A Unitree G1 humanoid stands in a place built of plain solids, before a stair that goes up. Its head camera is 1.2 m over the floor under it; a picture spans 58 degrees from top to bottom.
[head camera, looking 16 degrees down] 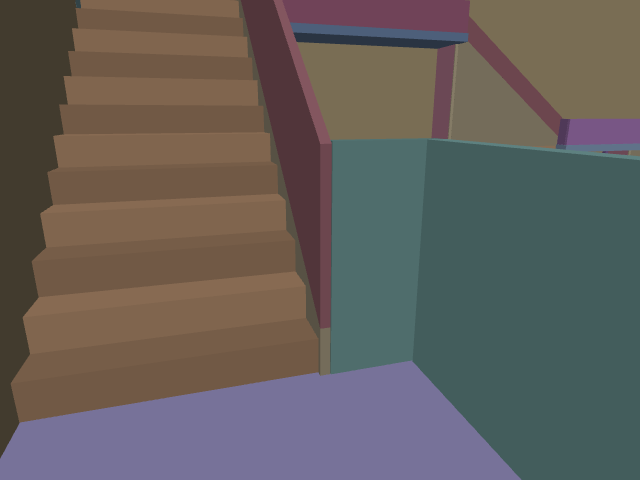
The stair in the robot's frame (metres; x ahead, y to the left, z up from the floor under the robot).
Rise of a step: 0.18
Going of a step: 0.23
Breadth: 1.27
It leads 16 degrees to the left of straight ahead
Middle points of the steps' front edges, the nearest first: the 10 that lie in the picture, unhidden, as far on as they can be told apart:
1.67 0.61 0.18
1.89 0.68 0.36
2.10 0.74 0.54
2.32 0.81 0.73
2.54 0.87 0.91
2.76 0.94 1.09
2.97 1.00 1.27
3.19 1.07 1.45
3.41 1.13 1.63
3.63 1.19 1.81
